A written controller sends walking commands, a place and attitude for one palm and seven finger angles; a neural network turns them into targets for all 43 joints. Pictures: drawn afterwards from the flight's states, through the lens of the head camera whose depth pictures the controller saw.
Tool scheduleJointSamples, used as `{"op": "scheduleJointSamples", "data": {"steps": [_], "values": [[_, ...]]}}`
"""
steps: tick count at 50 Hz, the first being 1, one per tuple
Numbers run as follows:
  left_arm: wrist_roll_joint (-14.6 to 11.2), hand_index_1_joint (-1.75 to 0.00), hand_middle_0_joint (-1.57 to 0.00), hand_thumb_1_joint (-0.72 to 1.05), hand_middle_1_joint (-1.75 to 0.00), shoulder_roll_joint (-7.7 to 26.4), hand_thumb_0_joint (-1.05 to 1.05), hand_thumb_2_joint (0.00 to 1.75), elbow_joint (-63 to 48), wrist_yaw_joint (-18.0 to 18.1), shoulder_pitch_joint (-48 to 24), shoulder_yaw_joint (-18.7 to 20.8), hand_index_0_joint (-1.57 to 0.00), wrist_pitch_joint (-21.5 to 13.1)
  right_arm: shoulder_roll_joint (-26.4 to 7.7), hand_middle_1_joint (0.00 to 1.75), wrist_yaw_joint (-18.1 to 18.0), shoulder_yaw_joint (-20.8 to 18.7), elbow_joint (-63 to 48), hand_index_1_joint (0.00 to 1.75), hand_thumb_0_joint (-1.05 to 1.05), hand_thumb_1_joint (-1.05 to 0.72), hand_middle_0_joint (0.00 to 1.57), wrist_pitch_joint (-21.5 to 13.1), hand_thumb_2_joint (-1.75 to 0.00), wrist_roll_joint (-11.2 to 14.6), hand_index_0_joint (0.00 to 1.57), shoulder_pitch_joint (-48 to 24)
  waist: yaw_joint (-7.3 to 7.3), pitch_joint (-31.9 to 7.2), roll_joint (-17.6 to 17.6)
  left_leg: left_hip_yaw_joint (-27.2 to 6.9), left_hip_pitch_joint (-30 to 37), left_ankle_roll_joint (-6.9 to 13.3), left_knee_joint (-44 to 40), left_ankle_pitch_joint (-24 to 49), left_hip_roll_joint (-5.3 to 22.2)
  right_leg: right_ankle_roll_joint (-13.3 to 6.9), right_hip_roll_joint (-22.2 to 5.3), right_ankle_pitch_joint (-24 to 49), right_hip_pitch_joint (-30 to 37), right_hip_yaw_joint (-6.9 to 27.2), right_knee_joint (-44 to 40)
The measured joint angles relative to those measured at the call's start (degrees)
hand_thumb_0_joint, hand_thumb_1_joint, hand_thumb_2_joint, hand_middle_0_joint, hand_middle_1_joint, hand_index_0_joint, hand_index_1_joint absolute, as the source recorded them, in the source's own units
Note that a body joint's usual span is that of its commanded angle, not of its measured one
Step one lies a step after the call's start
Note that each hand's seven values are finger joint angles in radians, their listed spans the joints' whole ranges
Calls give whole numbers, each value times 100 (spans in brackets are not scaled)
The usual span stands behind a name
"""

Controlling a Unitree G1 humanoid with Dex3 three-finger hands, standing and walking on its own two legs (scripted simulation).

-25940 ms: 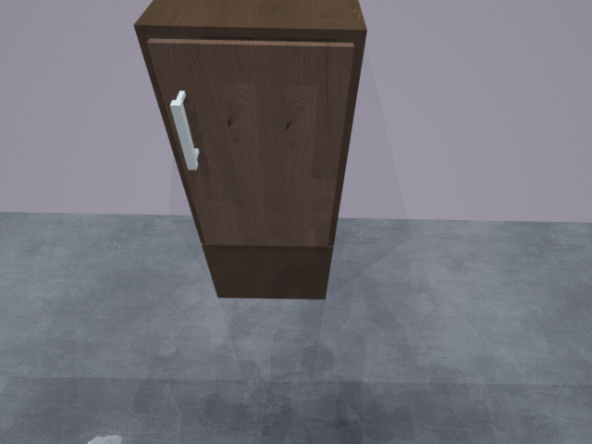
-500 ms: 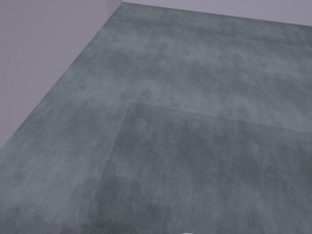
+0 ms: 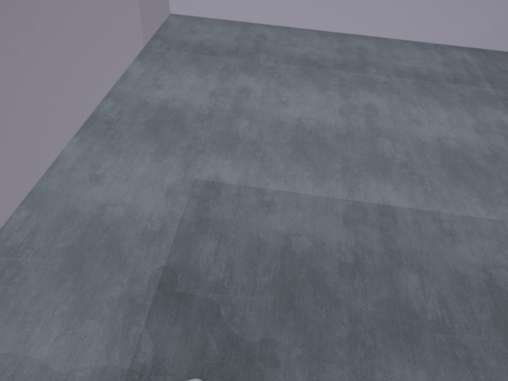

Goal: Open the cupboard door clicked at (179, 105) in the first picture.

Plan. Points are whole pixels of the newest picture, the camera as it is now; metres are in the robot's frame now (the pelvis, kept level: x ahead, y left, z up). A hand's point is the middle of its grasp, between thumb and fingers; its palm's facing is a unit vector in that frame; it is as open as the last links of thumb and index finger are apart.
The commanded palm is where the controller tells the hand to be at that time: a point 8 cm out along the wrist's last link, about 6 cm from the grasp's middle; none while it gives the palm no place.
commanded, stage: turn to face it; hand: left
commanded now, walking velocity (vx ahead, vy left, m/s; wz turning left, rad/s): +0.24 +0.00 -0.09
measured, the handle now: out of the picture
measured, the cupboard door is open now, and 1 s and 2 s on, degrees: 45 45 45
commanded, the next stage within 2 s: none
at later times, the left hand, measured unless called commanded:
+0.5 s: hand (154, 351) +0.20 +0.19 -0.17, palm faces +0.26 -0.95 -0.19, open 7.2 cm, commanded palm none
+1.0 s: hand (165, 349) +0.20 +0.17 -0.15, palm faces +0.51 -0.83 -0.24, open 7.3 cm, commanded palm none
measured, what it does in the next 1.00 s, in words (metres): walks ahead, turning left: right foot, then left foot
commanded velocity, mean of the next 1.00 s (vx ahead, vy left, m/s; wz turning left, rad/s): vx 0.00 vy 0.00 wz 0.57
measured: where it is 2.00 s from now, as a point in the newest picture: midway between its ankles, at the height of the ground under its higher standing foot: (260, 358)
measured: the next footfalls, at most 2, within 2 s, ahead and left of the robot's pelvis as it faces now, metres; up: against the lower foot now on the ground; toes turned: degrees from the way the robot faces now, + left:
right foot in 0.22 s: +0.18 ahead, -0.15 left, +0.00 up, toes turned -2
left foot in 0.50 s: +0.23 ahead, +0.11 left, +0.00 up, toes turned +22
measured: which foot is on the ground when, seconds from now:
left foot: down 0.00-0.22, up 0.24-0.48, down 0.50-0.78, up 0.80-1.00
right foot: up 0.00-0.20, down 0.22-0.48, up 0.50-0.78, down 0.80-1.00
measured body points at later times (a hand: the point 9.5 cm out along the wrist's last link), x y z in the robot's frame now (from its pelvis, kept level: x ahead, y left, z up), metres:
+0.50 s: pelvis +0.17 -0.01 +0.00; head +0.20 +0.02 +0.44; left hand +0.18 +0.24 -0.16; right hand +0.30 -0.25 -0.14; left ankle +0.19 +0.10 -0.73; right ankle +0.14 -0.15 -0.72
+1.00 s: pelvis +0.24 -0.04 +0.01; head +0.29 -0.01 +0.45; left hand +0.17 +0.21 -0.13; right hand +0.46 -0.21 -0.13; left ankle +0.17 +0.06 -0.69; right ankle +0.28 -0.16 -0.73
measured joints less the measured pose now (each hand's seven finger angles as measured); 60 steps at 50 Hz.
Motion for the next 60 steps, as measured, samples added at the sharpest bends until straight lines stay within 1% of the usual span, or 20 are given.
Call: {"op": "scheduleJointSamples", "data": {"steps": [3, 5, 11, 14, 17, 22, 24, 26, 30, 33, 39, 42, 45, 47, 51, 52, 53, 55, 58, 60], "values": [[31, -30, -20, 92, -30, 77, 0, 90, 104, 9, -41, -2, -20, 138, 144, 29, -82, 43, -82, 30, 0, -91, 19, -62, -89, -41, 19, -22, -49, -23, -150, 115, 118, -22, 340, -412, -75, -78, -30, -257, -910, 259, 2308], [41, -30, -20, 92, -30, 75, 0, 90, 62, -8, -225, 0, -20, 169, 209, 29, -141, 67, -50, 30, 0, -92, 19, -77, -89, -33, 20, 91, -42, -23, -139, 96, 350, -132, 95, -446, -128, -29, -117, -25, -1390, 236, 2837], [47, -30, -20, 91, -30, -43, 0, 90, -451, -48, -748, -95, -20, -39, 116, 30, -175, 74, 291, 30, -1, -94, 20, 165, -89, 58, 20, 505, -68, 19, 2, -278, 722, -268, 5, -701, -252, 108, -373, 979, -1119, 128, -75], [64, -30, -20, 91, -30, -170, 0, 90, -552, 19, -922, -110, -20, -59, 36, 30, -121, 13, 471, 30, 0, -93, 20, 455, -89, 96, 20, 543, -70, 30, 89, -436, 295, -243, 1420, -1811, -258, 96, -443, 617, -936, -128, 119], [46, -30, -20, 92, -30, -253, -1, 90, -654, 131, -907, -79, -20, -59, -6, 30, -107, -33, 487, 30, 0, -92, 20, 603, -89, 115, 20, 388, -55, 77, 9, -340, -143, -293, 2473, -1989, -305, 132, -535, 599, -550, -361, -174], [65, -30, -20, 94, -30, -24, -2, 90, -718, 174, -817, -18, -21, 35, -30, 29, -24, -38, 107, 30, 0, -92, 19, 589, -89, 121, 19, -28, -44, 197, -254, 44, -168, -311, 1281, -1298, -350, 230, -710, 475, -155, -669, -426], [37, -30, -20, 93, -30, 55, -2, 90, -726, 158, -717, -12, -21, 102, -117, 29, 14, -29, -121, 30, 0, -92, 19, 525, -89, 96, 19, -180, -47, 246, -251, 142, 52, -232, 414, -435, -388, 303, -773, 227, -202, -755, -52], [-7, -30, -20, 93, -30, 137, -1, 90, -731, 155, -616, -6, -21, 240, -212, 29, 8, -50, -324, 30, 0, -92, 19, 430, -89, 59, 19, -307, -89, 202, -149, 29, -33, 185, 483, -266, -348, 406, -701, -347, -669, -523, 1144], [6, -30, -20, 92, -30, 335, 0, 90, -683, 200, -773, 58, -20, 511, -189, 29, -104, -20, -525, 30, 0, -91, 19, 386, -89, 37, 20, -404, -94, 197, -176, -177, -74, 134, 592, -666, -405, 485, -399, -620, -1533, 187, 2812], [-11, -30, -20, 92, -30, 329, 0, 90, -838, 164, -945, 60, -20, 517, -245, 29, -137, -2, -544, 30, 0, -91, 20, 429, -89, 20, 20, -400, -44, 271, -23, -420, 71, 42, 253, -471, -413, 505, -289, -407, -1687, 325, 2405], [3, -30, -20, 91, -30, 280, 0, 90, -1243, 111, -986, -10, -20, 360, -318, 30, -80, -81, -535, 30, 0, -91, 20, 654, -89, 59, 20, -316, -34, 257, 195, -944, 75, -164, 247, -474, -491, 386, -148, 482, -1050, 336, 37], [68, -30, -20, 91, -30, 213, 0, 90, -1307, 155, -908, -56, -20, 274, -393, 30, -26, -174, -519, 30, 0, -91, 20, 777, -89, 92, 20, -358, 4, 284, 198, -951, -362, -218, 1637, -1602, -622, 190, -295, 776, -1009, 224, 20], [82, -30, -20, 91, -30, 93, 0, 90, -1268, 199, -762, -105, -20, 310, -435, 29, 5, -219, -483, 30, 0, -91, 20, 846, -89, 100, 20, -444, -16, 325, 188, -703, -636, -302, 2895, -1812, -582, 194, -423, 612, -783, 22, -115], [91, -30, -20, 91, -30, 81, 0, 90, -1219, 202, -685, -116, -20, 318, -383, 29, 29, -193, -505, 30, 0, -91, 19, 835, -89, 118, 20, -488, -24, 362, 41, -478, -499, -359, 2631, -1846, -529, 212, -551, 633, -636, -85, -274], [73, -30, -20, 91, -30, 110, 0, 90, -1143, 155, -559, -133, -21, 280, -316, 29, 70, -103, -597, 30, 0, -91, 19, 749, -89, 143, 19, -586, 18, 457, -195, -185, 85, -350, 974, -1367, -548, 294, -793, 496, -526, -342, -190], [49, -30, -20, 91, -30, 126, 0, 90, -1134, 139, -508, -130, -21, 284, -324, 29, 81, -81, -634, 30, 0, -91, 19, 714, -89, 137, 19, -597, 18, 454, -212, -139, 273, -305, 479, -937, -557, 330, -841, 383, -563, -410, -15], [22, -30, -20, 90, -30, 124, 0, 90, -1141, 123, -439, -120, -21, 308, -373, 29, 94, -66, -696, 30, 0, -91, 19, 664, -89, 119, 19, -584, 17, 404, -128, -197, 392, -89, 138, -415, -498, 373, -827, 271, -711, -483, 325], [7, -30, -20, 91, -30, 237, 0, 90, -1077, 136, -499, -89, -21, 442, -314, 29, 61, -60, -719, 30, 0, -91, 19, 581, -89, 97, 20, -635, 27, 463, -214, -291, 262, 101, 421, -604, -551, 479, -769, -445, -1166, -154, 1483], [0, -30, -20, 91, -30, 350, 0, 90, -977, 181, -690, -14, -20, 593, -231, 29, -34, -12, -724, 30, 0, -91, 20, 530, -89, 72, 20, -554, 34, 491, -217, -531, 281, 8, 394, -768, -568, 533, -501, -547, -1697, 228, 2598], [-10, -30, -20, 91, -30, 362, 0, 90, -1010, 163, -795, 15, -20, 604, -223, 30, -76, -5, -682, 30, 0, -91, 20, 551, -89, 60, 20, -484, 49, 494, -134, -701, 358, -77, 205, -646, -563, 538, -387, -366, -1829, 334, 2605]]}}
